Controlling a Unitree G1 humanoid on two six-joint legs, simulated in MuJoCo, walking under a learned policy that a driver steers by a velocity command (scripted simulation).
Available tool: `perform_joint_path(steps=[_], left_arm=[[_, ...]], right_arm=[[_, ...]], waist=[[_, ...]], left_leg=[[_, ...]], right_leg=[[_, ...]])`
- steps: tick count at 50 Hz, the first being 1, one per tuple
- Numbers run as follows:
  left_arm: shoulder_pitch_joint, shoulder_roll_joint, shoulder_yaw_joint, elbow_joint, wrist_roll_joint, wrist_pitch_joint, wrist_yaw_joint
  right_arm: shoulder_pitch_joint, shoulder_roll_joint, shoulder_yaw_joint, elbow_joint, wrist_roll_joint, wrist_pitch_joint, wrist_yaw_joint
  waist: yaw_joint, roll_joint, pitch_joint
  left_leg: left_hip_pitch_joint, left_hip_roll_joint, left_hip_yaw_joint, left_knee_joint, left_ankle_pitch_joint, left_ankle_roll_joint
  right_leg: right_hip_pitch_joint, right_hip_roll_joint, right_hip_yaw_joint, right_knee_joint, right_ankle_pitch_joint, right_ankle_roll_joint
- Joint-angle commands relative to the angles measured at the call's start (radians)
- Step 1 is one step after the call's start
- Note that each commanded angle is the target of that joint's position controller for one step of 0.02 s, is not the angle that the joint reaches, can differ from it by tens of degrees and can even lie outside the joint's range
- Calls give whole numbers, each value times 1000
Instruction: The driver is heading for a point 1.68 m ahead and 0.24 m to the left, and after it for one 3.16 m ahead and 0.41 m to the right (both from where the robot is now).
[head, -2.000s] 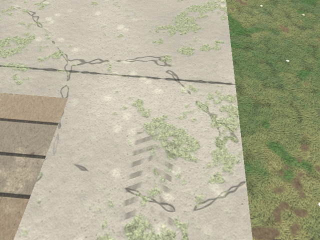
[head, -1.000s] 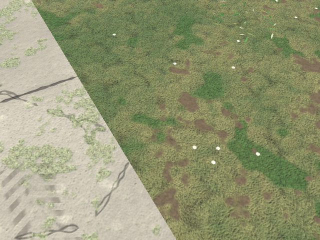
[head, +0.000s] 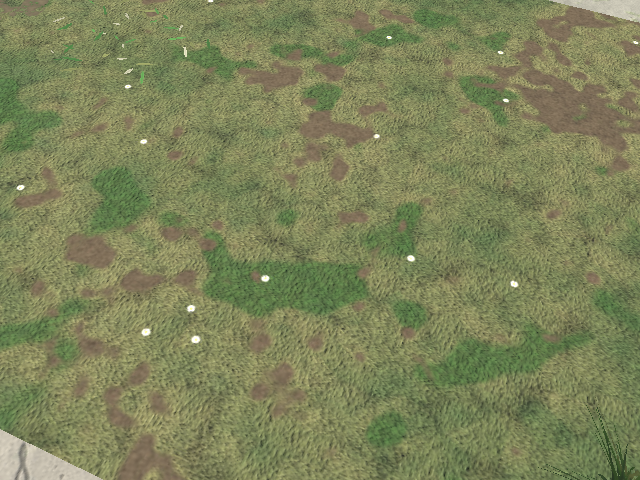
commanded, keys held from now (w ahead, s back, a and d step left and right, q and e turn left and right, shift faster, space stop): w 0.24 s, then w+q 0.76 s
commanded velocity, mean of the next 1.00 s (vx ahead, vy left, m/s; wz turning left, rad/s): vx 0.43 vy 0.00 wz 0.19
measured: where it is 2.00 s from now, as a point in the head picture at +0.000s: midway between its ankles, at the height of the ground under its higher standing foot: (256, 270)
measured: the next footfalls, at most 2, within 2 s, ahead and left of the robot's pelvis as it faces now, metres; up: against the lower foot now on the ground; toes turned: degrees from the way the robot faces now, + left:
right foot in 0.20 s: +0.08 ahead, -0.16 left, +0.00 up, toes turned -5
left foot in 0.70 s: +0.45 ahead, +0.04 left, +0.00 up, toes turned +7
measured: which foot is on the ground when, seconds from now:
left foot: down 0.00-0.20, up 0.22-0.68, down 0.70-1.00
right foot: up 0.00-0.18, down 0.20-0.68, up 0.70-1.00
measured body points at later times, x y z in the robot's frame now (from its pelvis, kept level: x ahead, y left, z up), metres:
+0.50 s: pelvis +0.15 -0.07 +0.00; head +0.18 -0.09 +0.45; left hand +0.20 +0.20 -0.11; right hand +0.30 -0.34 -0.12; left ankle +0.31 +0.09 -0.68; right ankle +0.04 -0.16 -0.75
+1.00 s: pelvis +0.44 -0.03 +0.00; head +0.48 -0.01 +0.45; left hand +0.57 +0.27 -0.08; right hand +0.60 -0.28 -0.10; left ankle +0.41 +0.03 -0.75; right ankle +0.65 -0.18 -0.68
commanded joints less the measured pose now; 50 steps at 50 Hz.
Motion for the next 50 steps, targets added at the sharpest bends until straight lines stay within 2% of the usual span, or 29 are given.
perform_joint_path(steps=[1,3,6,8,9,10,11,12,13,14,15,17,21,24,28,30,32,33,34,35,36,37,38,39,40,41,44,47,50], left_arm=[[-145,33,-7,-132,9,-41,-11],[-132,6,-22,-124,12,-55,-19],[-108,11,-26,-104,7,-73,-30],[-44,13,-24,-76,3,-80,-35],[23,23,-17,-45,3,-80,-33],[125,56,0,-17,-3,-78,-25],[253,133,18,-2,7,-78,-12],[251,241,37,-22,12,-89,-17],[223,156,16,-23,13,-110,-24],[184,98,-5,-22,19,-125,-26],[140,68,-15,-25,21,-134,-28],[75,44,-25,-23,27,-139,-24],[85,41,-21,9,43,-156,-11],[72,52,-20,31,36,-161,-5],[138,82,-11,90,21,-153,4],[138,100,-6,104,19,-139,9],[129,132,3,104,20,-121,22],[126,143,5,100,24,-109,28],[112,147,5,93,21,-103,32],[125,124,-7,74,31,-112,35],[271,-37,-57,34,52,-139,5],[144,61,-45,27,21,-178,-12],[31,96,-34,-17,-18,-196,-19],[0,81,-42,-31,-8,-207,-14],[-9,77,-38,-26,16,-208,-6],[17,83,-33,-21,27,-198,-5],[52,57,-39,-11,47,-164,-1],[-57,16,-56,-45,53,-158,4],[-185,-8,-66,-68,41,-168,-5]], right_arm=[[56,-202,-56,-40,7,-20,-1],[48,-213,-58,-34,13,-29,13],[56,-228,-60,-12,29,-42,38],[45,-235,-58,1,49,-41,52],[50,-213,-48,9,50,-41,56],[54,-163,-28,15,37,-46,59],[17,-77,5,-18,3,-55,66],[-8,-91,-1,-80,18,-75,62],[-22,-181,-24,-70,44,-84,60],[-16,-191,-29,-62,59,-86,67],[-3,-180,-28,-41,51,-85,69],[8,-164,-29,-23,33,-75,77],[0,-113,-16,-14,38,-56,74],[-79,-86,-2,-41,29,-59,81],[-206,-59,17,-95,28,-70,110],[-216,-75,12,-116,30,-73,123],[-159,-115,-6,-119,28,-65,123],[-65,-150,-24,-103,31,-58,119],[80,-196,-49,-75,34,-53,106],[229,-253,-72,-51,35,-38,85],[208,-339,-84,-62,32,-45,79],[239,-252,-66,-76,31,-49,74],[193,-222,-57,-72,22,-55,70],[127,-208,-53,-80,26,-59,68],[67,-185,-46,-94,24,-61,68],[35,-169,-39,-108,8,-63,63],[19,-167,-39,-96,16,-66,52],[47,-196,-46,-74,21,-62,36],[99,-205,-48,-51,31,-47,25]], waist=[[-74,186,-40],[-61,187,-22],[-44,191,10],[10,166,6],[44,142,-14],[97,103,-63],[146,-105,-136],[124,-261,-128],[136,-145,-76],[109,-142,-19],[86,-104,9],[47,-84,42],[43,-37,45],[58,-38,72],[100,-8,111],[80,-22,83],[33,-74,-5],[-20,-90,-73],[-103,-70,-153],[-169,17,-246],[-22,292,-367],[-119,168,-458],[-117,118,-278],[-67,15,-168],[-25,-11,-99],[12,20,-81],[47,57,-49],[14,73,-18],[-47,100,-29]], left_leg=[[199,261,-256,-220,-181,187],[128,255,-208,-237,-158,184],[28,245,-154,-232,-118,181],[-33,244,-130,-174,-114,166],[-98,229,-107,-110,-96,146],[-179,190,-57,20,-56,106],[-344,94,51,379,-176,21],[-626,-21,13,641,-340,-16],[-693,43,-79,777,-316,-4],[-716,76,-99,789,-208,18],[-695,100,-100,771,-119,20],[-633,118,-111,719,6,1],[-614,59,-147,627,161,-46],[-529,36,-91,401,309,-47],[-508,22,-33,229,334,-2],[-486,-8,-1,188,266,36],[-388,-70,54,203,157,79],[-276,-105,69,210,114,104],[-48,-131,60,165,151,141],[273,-28,-122,160,148,191],[633,261,-714,105,-41,404],[645,288,-893,-53,-167,410],[514,263,-746,-101,-127,348],[345,221,-638,-113,-28,317],[210,180,-552,-124,99,301],[115,152,-500,-147,186,301],[-40,116,-403,-184,318,305],[-127,54,-317,-178,325,265],[-139,14,-302,-138,224,208]], right_leg=[[-168,-41,-16,-129,2,-7],[-63,-46,-47,-243,0,-33],[106,-29,-94,-410,2,-76],[261,-8,-122,-573,110,-110],[392,16,-137,-624,135,-125],[557,5,-97,-637,127,-146],[727,-207,192,-717,99,-203],[750,-393,600,-831,-115,-374],[698,-399,577,-856,-173,-398],[657,-355,466,-863,-176,-366],[609,-309,369,-880,-101,-336],[527,-256,213,-913,137,-291],[488,-220,8,-938,405,-270],[438,-194,-102,-971,420,-243],[521,-238,-156,-960,521,-230],[605,-255,-181,-883,747,-215],[678,-259,-205,-726,1134,-192],[685,-252,-214,-585,1259,-181],[590,-228,-231,-378,1252,-159],[341,-187,-218,-89,930,-129],[-117,37,-118,304,-175,-63],[-201,44,82,394,-199,-81],[-266,-6,82,353,-103,-98],[-244,-50,67,258,-25,-106],[-200,-75,54,178,6,-97],[-134,-94,59,151,33,-87],[-82,-111,23,35,67,-34],[-67,-90,-9,-173,241,2],[24,-29,-23,-417,438,5]])
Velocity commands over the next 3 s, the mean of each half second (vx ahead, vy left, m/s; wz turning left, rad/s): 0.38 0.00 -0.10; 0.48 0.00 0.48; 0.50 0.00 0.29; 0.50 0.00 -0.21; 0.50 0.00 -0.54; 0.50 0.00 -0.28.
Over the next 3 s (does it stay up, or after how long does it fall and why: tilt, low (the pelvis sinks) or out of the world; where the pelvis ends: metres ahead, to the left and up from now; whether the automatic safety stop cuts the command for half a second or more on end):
stays up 1.49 0.24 0.00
